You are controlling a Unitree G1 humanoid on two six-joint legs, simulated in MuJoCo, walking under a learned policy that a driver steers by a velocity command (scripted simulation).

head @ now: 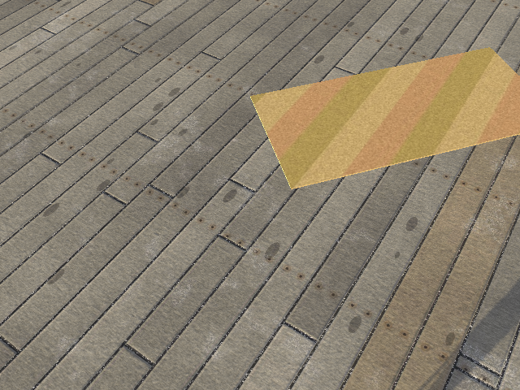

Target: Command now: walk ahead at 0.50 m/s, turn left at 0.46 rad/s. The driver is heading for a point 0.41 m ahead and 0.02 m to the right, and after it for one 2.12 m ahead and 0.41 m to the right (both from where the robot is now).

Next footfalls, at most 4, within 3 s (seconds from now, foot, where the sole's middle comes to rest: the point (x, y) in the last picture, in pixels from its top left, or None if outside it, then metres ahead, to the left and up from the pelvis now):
0.26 left None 0.30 0.17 -0.78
0.80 right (316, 346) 0.59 -0.08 -0.78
1.28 left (273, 240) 0.92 0.04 -0.78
1.80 right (378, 199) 1.10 -0.29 -0.78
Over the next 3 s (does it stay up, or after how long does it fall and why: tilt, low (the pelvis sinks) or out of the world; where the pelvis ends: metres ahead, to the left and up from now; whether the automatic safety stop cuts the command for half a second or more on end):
stays up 1.58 -0.40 -0.01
